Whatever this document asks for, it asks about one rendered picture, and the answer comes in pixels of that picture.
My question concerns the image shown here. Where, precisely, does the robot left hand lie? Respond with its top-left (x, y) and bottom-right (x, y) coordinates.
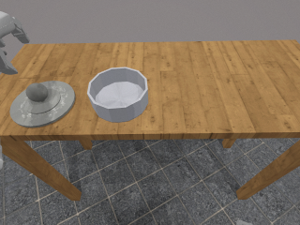
top-left (0, 11), bottom-right (30, 75)

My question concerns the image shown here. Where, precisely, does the knob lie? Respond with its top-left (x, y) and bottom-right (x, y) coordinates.
top-left (25, 82), bottom-right (49, 102)

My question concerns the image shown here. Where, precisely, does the table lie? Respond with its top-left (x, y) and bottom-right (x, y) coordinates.
top-left (0, 39), bottom-right (300, 202)

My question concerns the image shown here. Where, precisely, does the pot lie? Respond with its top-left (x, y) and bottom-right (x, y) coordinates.
top-left (87, 67), bottom-right (148, 123)

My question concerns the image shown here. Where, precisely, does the lid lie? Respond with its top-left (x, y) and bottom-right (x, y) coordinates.
top-left (9, 81), bottom-right (76, 128)

